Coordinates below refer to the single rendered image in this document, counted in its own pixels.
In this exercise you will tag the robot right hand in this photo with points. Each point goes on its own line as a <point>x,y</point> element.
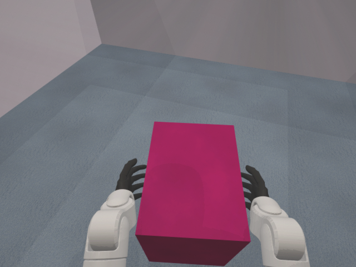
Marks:
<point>257,186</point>

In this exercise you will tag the robot left forearm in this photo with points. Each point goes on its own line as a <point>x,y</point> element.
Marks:
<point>108,231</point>

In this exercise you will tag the carton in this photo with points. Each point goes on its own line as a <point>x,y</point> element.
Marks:
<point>192,208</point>

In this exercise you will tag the robot left hand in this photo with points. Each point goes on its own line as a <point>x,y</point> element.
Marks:
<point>126,179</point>

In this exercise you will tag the robot right forearm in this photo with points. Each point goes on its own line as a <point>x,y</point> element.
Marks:
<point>281,237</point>

